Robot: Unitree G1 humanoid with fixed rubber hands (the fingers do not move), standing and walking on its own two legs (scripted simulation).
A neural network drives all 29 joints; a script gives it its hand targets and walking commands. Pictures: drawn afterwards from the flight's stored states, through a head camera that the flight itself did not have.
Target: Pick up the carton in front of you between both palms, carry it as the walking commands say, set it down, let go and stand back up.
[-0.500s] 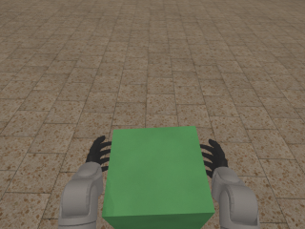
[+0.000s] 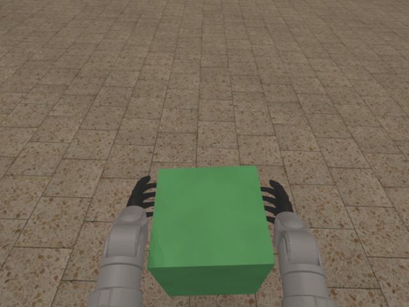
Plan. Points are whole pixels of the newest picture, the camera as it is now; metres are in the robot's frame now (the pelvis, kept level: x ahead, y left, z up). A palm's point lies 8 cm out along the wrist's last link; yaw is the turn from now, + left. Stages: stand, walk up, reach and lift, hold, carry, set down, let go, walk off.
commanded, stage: carry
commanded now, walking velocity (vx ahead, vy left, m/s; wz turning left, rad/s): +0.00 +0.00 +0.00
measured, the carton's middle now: (209, 235) +0.29 +0.00 -0.06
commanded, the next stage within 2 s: hold in 0.60 s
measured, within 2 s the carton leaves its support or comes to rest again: neither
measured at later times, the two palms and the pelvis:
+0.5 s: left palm (137, 214) +0.28 +0.14 +0.04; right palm (288, 220) +0.28 -0.15 +0.04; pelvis -0.01 +0.00 +0.00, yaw +0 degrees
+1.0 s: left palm (134, 231) +0.24 +0.14 +0.05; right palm (295, 233) +0.25 -0.16 +0.05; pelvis -0.05 -0.01 +0.01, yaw +0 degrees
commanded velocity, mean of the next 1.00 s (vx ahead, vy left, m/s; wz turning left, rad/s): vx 0.00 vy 0.00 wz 0.00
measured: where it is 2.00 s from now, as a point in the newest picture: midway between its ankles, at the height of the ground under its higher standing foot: outside the picture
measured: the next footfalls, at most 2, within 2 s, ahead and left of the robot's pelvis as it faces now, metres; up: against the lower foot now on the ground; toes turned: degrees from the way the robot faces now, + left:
none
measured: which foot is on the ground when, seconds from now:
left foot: down 0.00-1.00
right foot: down 0.00-1.00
